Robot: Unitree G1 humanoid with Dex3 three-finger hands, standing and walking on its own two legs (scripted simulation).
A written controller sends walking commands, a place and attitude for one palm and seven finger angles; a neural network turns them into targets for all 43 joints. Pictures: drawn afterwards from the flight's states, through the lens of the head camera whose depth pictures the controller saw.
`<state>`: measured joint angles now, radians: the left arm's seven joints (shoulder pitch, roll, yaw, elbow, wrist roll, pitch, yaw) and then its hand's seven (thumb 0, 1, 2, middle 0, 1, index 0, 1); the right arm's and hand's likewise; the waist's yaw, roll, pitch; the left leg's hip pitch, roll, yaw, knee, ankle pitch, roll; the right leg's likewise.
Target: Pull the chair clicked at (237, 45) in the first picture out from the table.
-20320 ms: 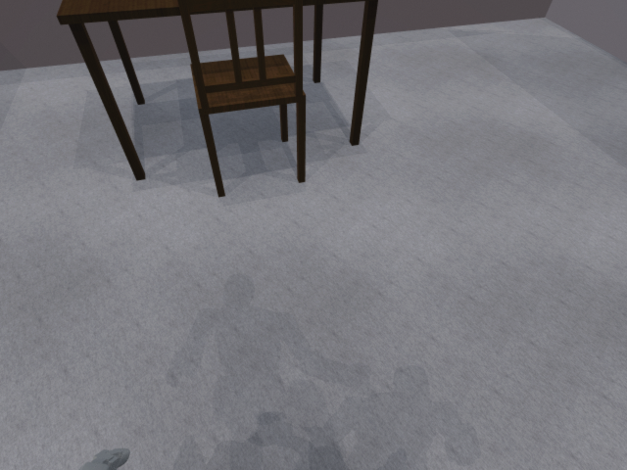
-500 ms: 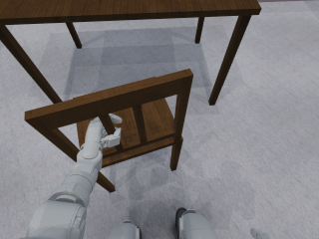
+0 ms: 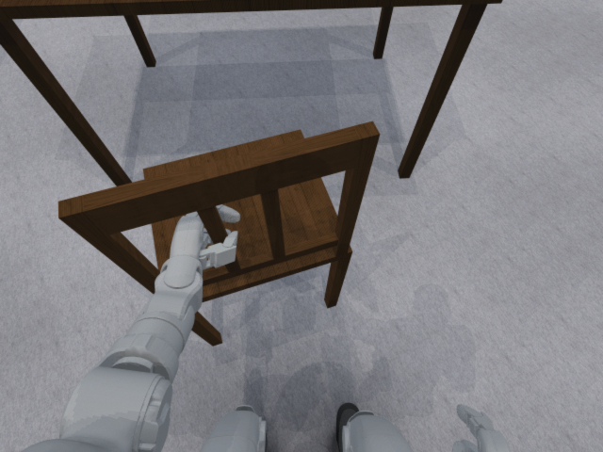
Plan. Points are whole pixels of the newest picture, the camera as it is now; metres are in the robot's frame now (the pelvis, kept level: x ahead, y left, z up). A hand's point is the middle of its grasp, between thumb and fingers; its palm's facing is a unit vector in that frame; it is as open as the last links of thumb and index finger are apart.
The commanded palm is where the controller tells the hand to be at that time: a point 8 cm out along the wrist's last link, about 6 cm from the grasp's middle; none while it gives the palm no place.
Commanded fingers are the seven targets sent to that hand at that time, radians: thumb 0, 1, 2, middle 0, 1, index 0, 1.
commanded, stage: step backward, pulling the chair out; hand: left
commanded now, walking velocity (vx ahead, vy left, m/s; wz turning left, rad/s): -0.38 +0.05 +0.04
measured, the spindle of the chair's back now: (221, 240) +0.42 +0.13 -0.10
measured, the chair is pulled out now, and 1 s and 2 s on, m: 0.35 0.54 0.72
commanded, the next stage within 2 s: stop walking, hand still on the chair in 1.24 s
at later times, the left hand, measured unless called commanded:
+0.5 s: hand (223, 296) +0.31 +0.11 -0.06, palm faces -0.01 -0.98 -0.21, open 5.6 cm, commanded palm +0.30 +0.17 -0.06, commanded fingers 0.00 0.90 0.90 -0.50 -1.45 -0.50 -1.45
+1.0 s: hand (215, 384) +0.20 +0.11 -0.06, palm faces +0.02 -0.97 -0.25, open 5.7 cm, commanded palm +0.19 +0.17 -0.05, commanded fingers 0.00 0.90 0.90 -0.50 -1.45 -0.50 -1.45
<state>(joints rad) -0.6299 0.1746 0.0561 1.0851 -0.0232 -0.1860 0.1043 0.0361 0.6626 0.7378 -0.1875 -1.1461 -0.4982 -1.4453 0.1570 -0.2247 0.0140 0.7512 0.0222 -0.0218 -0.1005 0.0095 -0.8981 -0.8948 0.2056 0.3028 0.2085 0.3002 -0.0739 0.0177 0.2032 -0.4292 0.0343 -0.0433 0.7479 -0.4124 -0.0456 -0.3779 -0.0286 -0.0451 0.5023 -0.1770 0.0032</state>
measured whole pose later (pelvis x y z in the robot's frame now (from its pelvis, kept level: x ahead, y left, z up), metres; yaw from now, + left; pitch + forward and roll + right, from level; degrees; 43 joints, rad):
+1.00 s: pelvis -0.18 -0.03 +0.00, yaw -3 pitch +1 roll +0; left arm -0.59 0.22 0.12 1.11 -0.03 -0.22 0.08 0.04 0.63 0.76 -0.21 -1.11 -0.48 -1.45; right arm 0.15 -0.21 0.00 0.78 0.03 -0.01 -0.07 0.00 -0.91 -0.89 0.21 0.30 0.21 0.30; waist -0.05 0.07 0.23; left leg -0.45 0.06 -0.06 0.84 -0.42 -0.06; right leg -0.29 0.00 -0.02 0.48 -0.22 -0.01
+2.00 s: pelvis -0.29 +0.01 +0.00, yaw -2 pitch -1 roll +0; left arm -0.27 0.13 -0.07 0.91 -0.01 -0.13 0.10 0.06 0.65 0.77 -0.13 -1.19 -0.50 -1.44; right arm 0.23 -0.23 0.01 0.70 0.02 0.02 -0.11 0.01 -0.90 -0.90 0.20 0.30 0.20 0.30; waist -0.04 0.02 0.05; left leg -0.18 0.03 0.04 0.48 -0.27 -0.02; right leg -0.22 -0.04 -0.02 0.48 -0.24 0.02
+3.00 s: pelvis -0.27 +0.00 -0.02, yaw +0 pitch +8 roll +0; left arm -0.07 0.21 0.01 0.48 -0.01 0.01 -0.03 -0.01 -0.52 0.21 -0.13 -0.39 -0.14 -0.40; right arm 0.25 -0.24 0.01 0.61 0.03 -0.06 -0.04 0.01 -0.90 -0.90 0.20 0.30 0.21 0.30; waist -0.04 0.04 -0.06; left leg -0.47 0.03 0.01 0.73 -0.39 -0.02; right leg -0.50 -0.05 -0.04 0.73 -0.36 0.02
